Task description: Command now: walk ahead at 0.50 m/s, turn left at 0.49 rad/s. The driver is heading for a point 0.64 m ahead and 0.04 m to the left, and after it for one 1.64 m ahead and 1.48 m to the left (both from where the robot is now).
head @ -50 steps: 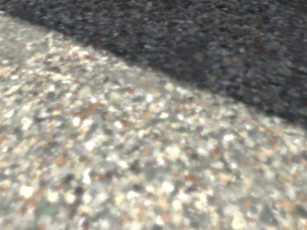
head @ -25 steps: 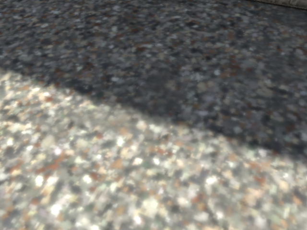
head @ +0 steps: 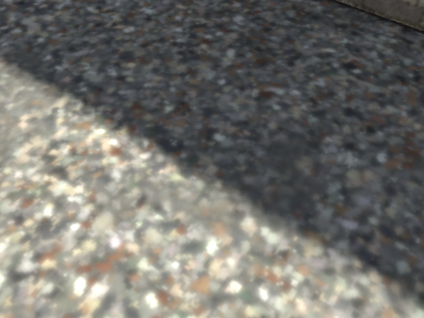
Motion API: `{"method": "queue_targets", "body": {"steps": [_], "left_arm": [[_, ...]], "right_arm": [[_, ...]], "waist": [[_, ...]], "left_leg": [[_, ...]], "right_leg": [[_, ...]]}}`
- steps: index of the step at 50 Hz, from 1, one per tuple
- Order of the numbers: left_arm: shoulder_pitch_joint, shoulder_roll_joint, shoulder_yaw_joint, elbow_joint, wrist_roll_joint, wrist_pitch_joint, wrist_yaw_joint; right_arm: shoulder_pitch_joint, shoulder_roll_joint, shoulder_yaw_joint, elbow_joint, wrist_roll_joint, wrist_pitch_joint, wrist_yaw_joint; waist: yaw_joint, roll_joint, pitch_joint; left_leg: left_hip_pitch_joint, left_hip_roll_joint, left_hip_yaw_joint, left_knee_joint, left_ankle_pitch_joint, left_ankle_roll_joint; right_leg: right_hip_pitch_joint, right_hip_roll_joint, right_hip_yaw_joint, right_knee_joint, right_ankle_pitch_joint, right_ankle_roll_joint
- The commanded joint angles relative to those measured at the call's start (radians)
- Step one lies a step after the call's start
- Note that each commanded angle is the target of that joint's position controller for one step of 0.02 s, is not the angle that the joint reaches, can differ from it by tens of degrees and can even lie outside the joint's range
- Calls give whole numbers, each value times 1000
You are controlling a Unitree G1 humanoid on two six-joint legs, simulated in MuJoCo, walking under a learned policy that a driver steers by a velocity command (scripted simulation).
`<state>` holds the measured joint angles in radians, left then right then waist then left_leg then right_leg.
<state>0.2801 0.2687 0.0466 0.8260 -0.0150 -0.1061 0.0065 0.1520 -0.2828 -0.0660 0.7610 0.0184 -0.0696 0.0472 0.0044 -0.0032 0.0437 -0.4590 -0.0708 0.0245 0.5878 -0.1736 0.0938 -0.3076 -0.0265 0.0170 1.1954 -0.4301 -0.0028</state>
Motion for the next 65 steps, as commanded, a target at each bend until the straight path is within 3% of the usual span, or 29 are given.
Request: {"method": "queue_targets", "body": {"steps": [1, 5, 8, 11, 16, 18, 19, 20, 21, 22, 23, 25, 26, 29, 34, 37, 41, 43, 45, 46, 47, 48, 49, 50, 51, 52, 56, 61, 65], "left_arm": [[-63, 139, 34, -122, 17, -45, 6], [-49, 97, 33, -143, 33, -1, 12], [-167, 71, 22, -181, 35, 1, 13], [-273, 53, 13, -206, 23, -9, 0], [-325, 92, 22, -227, 14, -34, -31], [-272, 111, 32, -219, 14, -41, -32], [-185, 132, 45, -196, 19, -44, -26], [-49, 172, 58, -177, 32, -47, -20], [102, 257, 82, -153, 43, -43, -17], [173, 231, 82, -105, 16, -31, -28], [131, 156, 59, -116, -2, -27, -28], [16, 107, 37, -130, 14, -10, -27], [-12, 88, 29, -132, 21, -11, -28], [-17, 95, 28, -116, 16, -17, -31], [31, 148, 40, -74, 3, -4, -18], [88, 161, 40, -43, -6, 6, -16], [123, 176, 44, -8, -4, 20, -13], [112, 188, 50, 1, -4, 30, -8], [79, 197, 51, -6, -3, 41, 2], [74, 181, 43, -23, 8, 42, 12], [137, 104, 12, -71, 34, 24, 10], [150, 79, -3, -66, 29, -5, -2], [77, 161, 18, -86, -3, -28, -16], [-5, 163, 16, -110, -15, -39, -20], [-36, 153, 16, -116, 3, -40, -16], [-41, 158, 24, -117, 24, -33, -10], [-44, 116, 21, -139, 35, 1, -3], [-250, 71, 3, -192, 29, -4, -11], [-333, 102, 12, -224, 11, -16, -25]], "right_arm": [[88, -103, -27, -57, -7, -8, -12], [84, -127, -33, -77, -9, -13, -30], [132, -146, -40, -68, 1, -8, -48], [177, -147, -40, -59, 7, 5, -58], [240, -132, -33, -30, 3, 14, -63], [222, -140, -37, -31, -1, 20, -63], [206, -127, -32, -38, -3, 21, -61], [188, -93, -16, -55, -11, 18, -57], [290, -41, 2, -66, -7, 7, -58], [347, -42, 10, -56, 9, -3, -56], [262, -126, -8, -62, 19, -8, -53], [101, -120, -7, -102, -3, -10, -48], [93, -110, -12, -105, -14, -9, -46], [130, -59, -3, -95, -11, 0, -42], [-23, -20, 15, -134, -17, -8, -40], [-117, -18, 18, -155, -7, -15, -29], [-191, -34, 14, -191, 5, -15, -7], [-181, -51, 9, -201, 4, -15, 2], [-17, -98, -20, -161, -5, -12, -1], [141, -155, -47, -121, -5, -8, -11], [266, -270, -73, -113, -18, -3, -21], [292, -242, -65, -99, 6, -1, -17], [259, -181, -46, -104, 2, -1, -18], [199, -153, -38, -117, -5, 0, -21], [143, -136, -32, -125, -10, 1, -20], [101, -111, -23, -137, -16, 0, -20], [92, -134, -32, -137, -12, -5, -35], [178, -161, -42, -98, 2, 5, -58], [241, -162, -42, -70, 12, 17, -63]], "waist": [[-23, 9, -128], [20, 43, -90], [-18, 53, -63], [-65, 85, -57], [-86, 105, -49], [-50, 131, -54], [-3, 127, -96], [63, 92, -214], [69, -108, -372], [68, -319, -404], [86, -183, -256], [55, -35, -65], [27, -43, -44], [-6, -92, -53], [35, -65, -36], [74, -67, -19], [86, -75, 5], [62, -82, -6], [-36, -75, -111], [-101, -42, -210], [-100, 160, -347], [-93, 275, -435], [-109, 191, -318], [-94, 117, -207], [-56, 30, -130], [-23, 23, -99], [20, 62, -73], [-51, 69, -39], [-75, 82, -39]], "left_leg": [[402, 275, -438, -315, 128, 199], [226, 218, -328, -372, 294, 211], [203, 171, -273, -365, 284, 170], [203, 146, -273, -339, 187, 131], [357, 228, -374, -250, 152, 115], [397, 242, -396, -193, 251, 98], [395, 203, -374, -107, 377, 78], [317, 152, -326, 90, 376, 48], [10, 20, -213, 435, 119, -25], [-229, -32, -188, 654, -392, -59], [-330, 28, -231, 733, -354, -53], [-320, 110, -152, 664, -205, -52], [-278, 145, -144, 598, -159, -54], [-200, 167, -101, 495, -111, -73], [-196, 169, -62, 188, 124, -98], [-143, 139, -39, 46, 228, -99], [-176, 128, -36, -22, 173, -56], [-140, 107, -21, -43, 89, -21], [113, 38, 36, -92, 84, 27], [367, 73, -34, -79, 127, 66], [755, 316, -448, -80, 123, 207], [891, 424, -814, -244, -26, 315], [814, 392, -725, -272, -116, 264], [672, 346, -588, -283, -68, 227], [519, 308, -499, -305, 28, 203], [414, 273, -437, -330, 122, 187], [242, 227, -347, -385, 249, 206], [179, 159, -282, -365, 169, 137], [260, 192, -375, -296, 92, 117]], "right_leg": [[-392, -84, 75, 15, 101, -16], [-312, -85, 47, -142, 185, 36], [-317, -52, 36, -366, 371, 60], [-249, 0, 27, -575, 511, 62], [-228, 9, 41, -700, 471, 16], [-161, 20, 20, -734, 389, -22], [-36, 33, 0, -773, 394, -52], [196, -61, 82, -734, 425, -113], [579, -262, 403, -719, 382, -256], [687, -380, 736, -851, 165, -336], [585, -354, 693, -887, 7, -293], [319, -267, 453, -939, 131, -242], [247, -233, 391, -963, 216, -230], [162, -182, 266, -1013, 382, -233], [168, -154, 129, -1045, 509, -217], [184, -149, 94, -1033, 485, -198], [315, -215, 79, -998, 493, -177], [368, -233, 52, -942, 623, -156], [354, -190, -27, -730, 948, -116], [223, -152, -75, -516, 913, -77], [-159, -32, -115, -130, 497, -11], [-404, 79, 20, 84, -115, 13], [-513, 15, 91, 145, -78, -2], [-517, -26, 73, 110, 8, -14], [-472, -56, 63, 23, 70, -10], [-406, -81, 65, -50, 109, -2], [-327, -74, 43, -194, 194, 50], [-243, -10, 37, -549, 499, 63], [-194, 22, 64, -673, 494, 48]]}}
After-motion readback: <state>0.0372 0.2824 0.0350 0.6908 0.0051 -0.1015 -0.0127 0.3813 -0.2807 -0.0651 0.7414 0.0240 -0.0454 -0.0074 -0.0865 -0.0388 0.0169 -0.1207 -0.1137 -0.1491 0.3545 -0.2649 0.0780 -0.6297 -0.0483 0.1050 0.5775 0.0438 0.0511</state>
